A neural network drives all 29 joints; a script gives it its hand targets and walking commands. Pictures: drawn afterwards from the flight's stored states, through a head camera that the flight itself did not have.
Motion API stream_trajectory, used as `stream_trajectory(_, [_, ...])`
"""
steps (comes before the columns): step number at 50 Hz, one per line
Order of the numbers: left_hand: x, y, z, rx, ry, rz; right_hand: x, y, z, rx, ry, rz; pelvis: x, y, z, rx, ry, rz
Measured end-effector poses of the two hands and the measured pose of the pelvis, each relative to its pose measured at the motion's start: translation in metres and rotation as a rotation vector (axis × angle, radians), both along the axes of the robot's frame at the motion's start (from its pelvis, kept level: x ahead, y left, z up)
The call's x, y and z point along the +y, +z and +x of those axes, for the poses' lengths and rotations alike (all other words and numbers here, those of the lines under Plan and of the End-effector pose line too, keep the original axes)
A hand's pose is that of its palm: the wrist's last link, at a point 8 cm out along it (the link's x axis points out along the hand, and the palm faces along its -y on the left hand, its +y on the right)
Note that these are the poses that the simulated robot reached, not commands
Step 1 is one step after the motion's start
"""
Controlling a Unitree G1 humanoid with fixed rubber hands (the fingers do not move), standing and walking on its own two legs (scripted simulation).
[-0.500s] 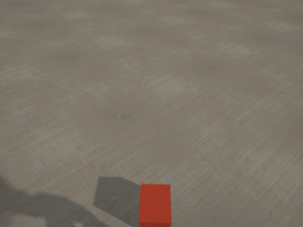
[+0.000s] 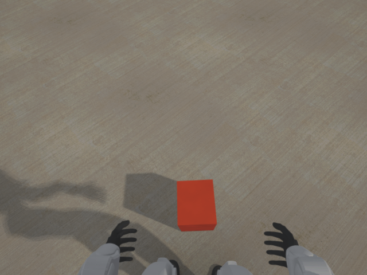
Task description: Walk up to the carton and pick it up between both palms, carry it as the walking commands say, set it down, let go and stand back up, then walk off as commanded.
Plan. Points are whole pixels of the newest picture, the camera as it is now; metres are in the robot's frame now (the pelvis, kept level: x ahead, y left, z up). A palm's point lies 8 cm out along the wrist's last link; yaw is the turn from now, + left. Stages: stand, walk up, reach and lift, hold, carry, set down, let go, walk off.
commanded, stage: reach and lift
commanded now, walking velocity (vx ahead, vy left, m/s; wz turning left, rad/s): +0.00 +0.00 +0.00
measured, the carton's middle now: (196, 207) +0.37 +0.01 -0.63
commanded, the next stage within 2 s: none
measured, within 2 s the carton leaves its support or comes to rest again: neither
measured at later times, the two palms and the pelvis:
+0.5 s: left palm (120, 240) +0.20 +0.20 -0.17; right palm (279, 237) +0.21 -0.20 -0.17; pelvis -0.10 +0.04 -0.07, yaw -3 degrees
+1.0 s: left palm (141, 187) +0.35 +0.18 -0.21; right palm (258, 184) +0.36 -0.18 -0.21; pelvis -0.08 +0.04 -0.10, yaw -3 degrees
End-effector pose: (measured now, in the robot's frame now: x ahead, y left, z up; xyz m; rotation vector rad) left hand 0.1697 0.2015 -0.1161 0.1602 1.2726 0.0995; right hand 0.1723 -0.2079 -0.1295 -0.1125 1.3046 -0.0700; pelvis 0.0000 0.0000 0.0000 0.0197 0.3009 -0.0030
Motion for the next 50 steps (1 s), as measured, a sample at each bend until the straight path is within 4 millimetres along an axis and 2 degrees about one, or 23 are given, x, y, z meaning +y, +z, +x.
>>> stream_trajectory(5, [-0.021, -0.022, -0.038, 0.026, 0.033, -0.056, 0.021, -0.014, -0.033, -0.025, -0.014, 0.032, 0.007, -0.009, -0.008, 0.065, -0.036, 0.007])
stream_trajectory(8, [-0.021, -0.036, -0.037, -0.035, 0.048, -0.052, 0.022, -0.027, -0.038, -0.069, -0.01, 0.023, 0.013, -0.025, -0.021, 0.089, -0.046, 0.0])
stream_trajectory(11, [-0.019, -0.046, -0.026, -0.086, 0.038, -0.046, 0.017, -0.036, -0.032, -0.105, 0.02, 0.007, 0.018, -0.038, -0.038, 0.084, -0.051, 0.0])
stream_trajectory(16, [-0.012, -0.049, 0.0, -0.177, 0.012, -0.042, 0.006, -0.039, -0.007, -0.171, 0.044, -0.02, 0.027, -0.053, -0.066, 0.041, -0.051, -0.003])
stream_trajectory(20, [-0.005, -0.049, 0.012, -0.212, 0.027, -0.05, 0.004, -0.036, 0.013, -0.215, 0.043, -0.017, 0.033, -0.061, -0.082, 0.0, -0.054, -0.014])
stream_trajectory(26, [0.002, -0.055, 0.032, -0.257, 0.055, -0.045, 0.013, -0.038, 0.045, -0.264, 0.037, -0.005, 0.039, -0.069, -0.099, -0.029, -0.044, -0.035])
stream_trajectory(31, [-0.002, -0.063, 0.065, -0.301, 0.062, -0.04, 0.027, -0.045, 0.08, -0.323, 0.008, 0.029, 0.043, -0.078, -0.108, -0.006, -0.034, -0.043])
stream_trajectory(39, [-0.013, -0.07, 0.122, -0.418, 0.063, -0.017, 0.041, -0.056, 0.133, -0.444, 0.0, 0.054, 0.047, -0.086, -0.106, 0.121, -0.029, -0.04])
stream_trajectory(46, [-0.024, -0.089, 0.158, -0.498, 0.078, -0.041, 0.034, -0.078, 0.164, -0.515, -0.002, 0.041, 0.044, -0.092, -0.091, 0.266, -0.04, -0.027])
stream_trajectory(50, [-0.026, -0.096, 0.18, -0.562, 0.072, -0.051, 0.03, -0.084, 0.188, -0.585, 0.012, 0.032, 0.042, -0.096, -0.085, 0.317, -0.046, -0.018])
